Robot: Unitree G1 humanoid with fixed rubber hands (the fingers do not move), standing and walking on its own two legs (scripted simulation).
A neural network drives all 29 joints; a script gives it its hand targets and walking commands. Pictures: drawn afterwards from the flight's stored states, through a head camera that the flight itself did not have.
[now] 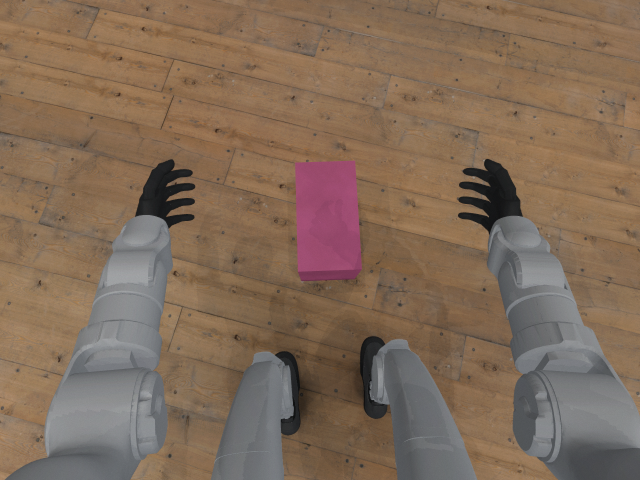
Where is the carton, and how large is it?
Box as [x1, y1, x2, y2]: [295, 161, 361, 280]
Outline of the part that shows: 354,161 295,163 298,272 301,280 354,278 361,269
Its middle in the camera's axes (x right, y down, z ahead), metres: +0.02 -0.03 +1.03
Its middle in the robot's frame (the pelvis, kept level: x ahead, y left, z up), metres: +0.53 -0.03 -0.60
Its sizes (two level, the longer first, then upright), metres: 0.274 0.150 0.197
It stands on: the floor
